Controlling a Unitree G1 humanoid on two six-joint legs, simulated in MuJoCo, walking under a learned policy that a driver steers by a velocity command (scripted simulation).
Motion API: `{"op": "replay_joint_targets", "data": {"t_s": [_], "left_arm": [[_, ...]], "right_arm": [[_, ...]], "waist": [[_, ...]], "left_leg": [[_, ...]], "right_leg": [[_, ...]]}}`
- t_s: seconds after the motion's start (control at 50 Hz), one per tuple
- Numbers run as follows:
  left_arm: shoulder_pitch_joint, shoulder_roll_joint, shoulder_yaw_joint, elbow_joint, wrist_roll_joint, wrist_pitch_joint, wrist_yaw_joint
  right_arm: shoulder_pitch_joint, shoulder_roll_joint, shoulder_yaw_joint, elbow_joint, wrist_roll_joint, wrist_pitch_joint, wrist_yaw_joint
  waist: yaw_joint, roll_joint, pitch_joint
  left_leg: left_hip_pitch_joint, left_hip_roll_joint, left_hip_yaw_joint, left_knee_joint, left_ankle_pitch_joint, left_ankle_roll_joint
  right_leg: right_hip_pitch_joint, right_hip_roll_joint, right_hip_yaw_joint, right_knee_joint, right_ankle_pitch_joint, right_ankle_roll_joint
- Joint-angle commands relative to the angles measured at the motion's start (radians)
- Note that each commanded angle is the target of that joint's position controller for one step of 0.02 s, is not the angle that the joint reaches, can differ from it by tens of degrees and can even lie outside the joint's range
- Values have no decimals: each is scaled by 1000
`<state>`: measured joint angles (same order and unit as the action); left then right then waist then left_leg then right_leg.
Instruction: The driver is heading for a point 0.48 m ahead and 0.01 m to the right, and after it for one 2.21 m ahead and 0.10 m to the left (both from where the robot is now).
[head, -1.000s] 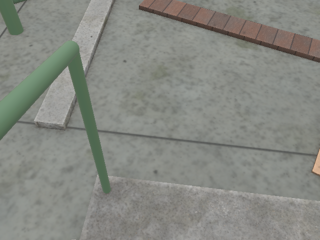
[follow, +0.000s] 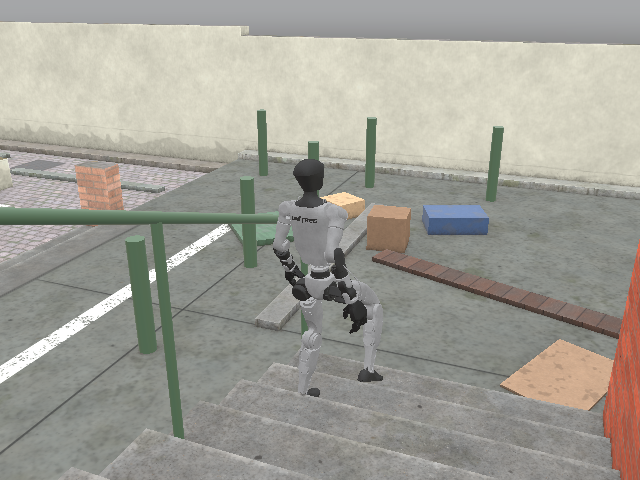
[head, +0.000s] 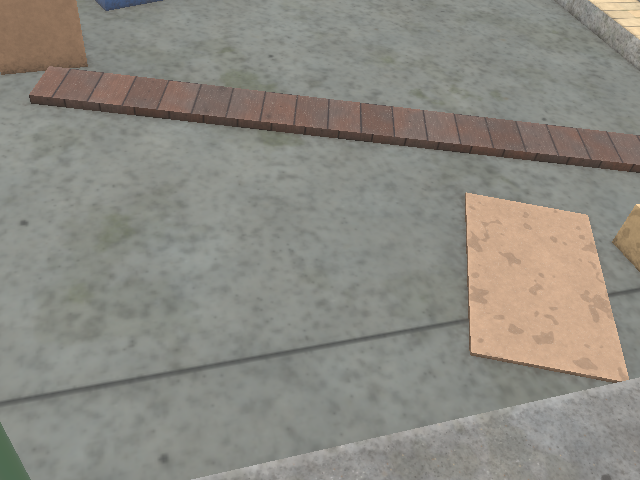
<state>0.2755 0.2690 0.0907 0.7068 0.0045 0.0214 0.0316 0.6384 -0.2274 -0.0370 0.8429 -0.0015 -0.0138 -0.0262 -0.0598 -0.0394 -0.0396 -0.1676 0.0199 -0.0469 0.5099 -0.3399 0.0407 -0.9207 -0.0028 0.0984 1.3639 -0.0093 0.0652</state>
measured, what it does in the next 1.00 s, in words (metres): goes down: right foot, then left foot 0.13 m lower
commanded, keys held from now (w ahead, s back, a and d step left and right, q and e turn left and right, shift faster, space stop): w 0.48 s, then no key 0.52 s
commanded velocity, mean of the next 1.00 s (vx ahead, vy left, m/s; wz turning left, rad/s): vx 0.33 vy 0.00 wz -0.02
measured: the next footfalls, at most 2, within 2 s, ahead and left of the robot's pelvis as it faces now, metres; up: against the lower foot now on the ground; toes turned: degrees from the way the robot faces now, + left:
right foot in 0.32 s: +0.26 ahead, -0.19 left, +0.00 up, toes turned -1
left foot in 0.74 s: +0.54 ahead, +0.03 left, -0.13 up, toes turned -3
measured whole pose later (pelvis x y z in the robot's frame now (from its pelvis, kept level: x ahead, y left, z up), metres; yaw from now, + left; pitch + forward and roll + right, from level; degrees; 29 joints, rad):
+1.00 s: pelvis +0.48 -0.03 -0.14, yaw +0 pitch +3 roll +0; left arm 0.21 0.18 0.03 0.81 0.00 0.02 0.06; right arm 0.25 -0.15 -0.02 0.84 -0.01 -0.03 0.00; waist 0.00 -0.05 0.02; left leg -0.36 -0.10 -0.01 0.55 -0.23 0.10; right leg -0.57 -0.08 0.17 0.90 -0.26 0.09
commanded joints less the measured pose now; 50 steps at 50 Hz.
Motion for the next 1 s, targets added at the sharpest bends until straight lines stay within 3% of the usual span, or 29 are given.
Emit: {"op": "replay_joint_targets", "data": {"t_s": [0.02, 0.12, 0.16, 0.22, 0.24, 0.28, 0.3, 0.32, 0.34, 0.36, 0.38, 0.4, 0.44, 0.48, 0.5, 0.54, 0.58, 0.62, 0.68, 0.72, 0.74, 0.76, 0.78, 0.8, 0.84, 0.86, 0.88, 0.94, 1.0], "left_arm": [[-84, 26, 0, -83, -2, -29, -1], [-280, 13, -11, -144, -8, -62, -46], [-331, -3, -17, -162, -20, -74, -77], [-311, 38, -5, -165, -11, -102, -124], [-300, 24, -13, -164, 0, -104, -129], [-239, 12, -15, -150, -16, -112, -126], [-98, 57, 10, -120, -9, -108, -108], [121, 126, 38, -60, -10, -104, -88], [288, 245, 64, -37, -7, -95, -63], [314, 188, 38, -15, -28, -80, -66], [280, 146, 28, -1, -49, -71, -71], [194, 103, 16, -9, -43, -69, -80], [17, 52, -11, -25, -9, -95, -83], [-37, 65, -11, 18, -13, -114, -72], [-15, 89, -4, 44, 2, -125, -57], [11, 73, -16, 78, -6, -136, -13], [74, 59, -21, 127, -34, -112, 19], [95, 87, -16, 143, -34, -91, 39], [109, 30, -22, 133, -42, -58, 41], [41, 33, -30, 118, -17, -47, 24], [74, 33, -23, 125, -26, -50, 19], [332, -60, -52, 144, -24, -47, -6], [390, -2, -55, 148, -31, -65, -15], [323, 38, -48, 141, -41, -64, -11], [192, 50, -38, 114, -20, -41, 19], [191, 50, -34, 115, -15, -28, 27], [248, 22, -44, 110, -11, -16, 26], [74, -20, -41, 80, -3, -4, 36], [17, -47, -40, 70, -9, 9, 24]], "right_arm": [[-75, -121, -20, -77, 8, -33, -16], [-36, -144, -23, -58, 4, -36, -15], [12, -134, -20, -37, 22, -23, -9], [-12, -156, -25, -26, 21, -23, 15], [-18, -168, -34, -23, 38, -20, 13], [-89, -141, -26, -40, 35, -16, 15], [-143, -190, -47, -59, 46, -28, 15], [-239, -209, -53, -86, 56, -53, 8], [-192, -107, -34, -122, 27, -85, 22], [-77, -55, -17, -78, 37, -116, 36], [-173, -138, -42, -116, 83, -119, 40], [-291, -161, -52, -166, 81, -104, 29], [-337, -149, -64, -195, 26, -63, 20], [-317, -109, -55, -196, 6, -38, 21], [-342, -92, -45, -187, -1, -47, 24], [-439, -88, -38, -210, -13, -81, 46], [-540, -45, -27, -225, -21, -101, 69], [-556, -39, -24, -253, -9, -82, 78], [-490, -58, -18, -242, -7, -52, 77], [-198, -73, -36, -130, -7, -55, 78], [-83, -123, -45, -91, -21, -53, 71], [-156, -110, -15, -95, -36, -75, 84], [-201, -118, -23, -111, -1, -72, 90], [-264, -97, -17, -130, -5, -66, 91], [-409, -99, -15, -160, -9, -62, 72], [-427, -108, -17, -142, -22, -67, 62], [-480, -113, -14, -129, -38, -67, 48], [-464, -49, -2, -95, -6, -40, 26], [-391, -55, -10, -46, 1, -10, 18]], "waist": [[34, 155, 134], [-56, 190, 169], [-87, 235, 186], [-53, 212, 145], [-57, 202, 124], [1, 228, 63], [74, 226, 1], [206, 167, -66], [218, -117, -223], [168, -291, -316], [180, -284, -203], [151, -173, -73], [52, -61, 28], [2, -29, 60], [22, -14, 56], [33, -7, 74], [79, -3, 32], [65, -24, 11], [47, -1, 23], [-119, 49, -50], [-145, 183, -84], [16, 385, -198], [29, 397, -271], [31, 259, -255], [91, 20, -153], [119, 90, -125], [171, 175, -200], [121, 110, -95], [83, 164, -121]], "left_leg": [[-49, 156, -223, -299, -78, 73], [75, 182, -176, -333, 62, 112], [153, 197, -174, -309, 159, 141], [276, 249, -209, -160, 474, 180], [289, 251, -192, -107, 555, 182], [170, 204, -122, -12, 830, 153], [63, 184, -102, 122, 1055, 145], [-127, 131, -77, 354, 991, 99], [-455, -3, -45, 814, 255, 13], [-636, -103, -182, 1024, -277, 14], [-766, -63, -162, 989, -202, 20], [-810, -9, -91, 962, -108, 23], [-662, 56, -93, 819, 23, 22], [-575, 87, -81, 653, 54, 15], [-586, 94, -58, 625, 160, 13], [-508, 67, -26, 283, 499, 31], [-260, -23, 48, 55, 852, 22], [-152, -37, 15, 23, 951, 6], [-136, 6, -37, -85, 896, -7], [142, 8, 34, -150, 955, -1], [252, 144, -82, -220, 1244, 52], [593, 280, -220, 161, 1640, 137], [583, 349, -306, 193, 1626, 201], [474, 351, -312, 145, 1457, 240], [83, 325, -358, -44, 1070, 235], [-5, 319, -330, -15, 1253, 247], [-34, 357, -384, -6, 1130, 300], [-171, 145, -144, -92, 876, 203], [-119, 125, -122, -118, 830, 143]], "right_leg": [[-64, -60, 5, -168, 151, 13], [28, -70, -69, -523, 185, 14], [41, -60, -84, -608, 99, -7], [11, -47, -87, -540, 17, -91], [35, -35, -100, -545, -11, -100], [330, 29, -159, -654, -102, -131], [606, 83, -202, -674, -109, -147], [901, 57, -177, -769, 15, -177], [1262, -229, 144, -766, 153, -307], [1324, -338, 425, -830, 140, -415], [1235, -346, 421, -941, -38, -415], [1089, -318, 383, -966, -104, -392], [759, -276, 283, -1000, -52, -352], [609, -250, 191, -1018, -20, -319], [623, -252, 156, -994, 119, -321], [551, -116, -20, -963, 63, -243], [448, -31, -93, -905, -110, -210], [415, -38, -67, -822, -145, -208], [523, -41, -26, -584, -247, -180], [491, -24, -58, -260, -134, -143], [463, 85, -107, 139, -479, -87], [131, 117, 74, 429, -873, -67], [39, 69, 188, 412, -803, -59], [43, 43, 189, 400, -735, -44], [153, -15, 128, 171, -403, -47], [219, -39, 138, 139, -369, -37], [261, -73, 154, 102, -335, -8], [432, -97, 40, -435, -245, 29], [590, -59, -3, -606, -204, 31]]}}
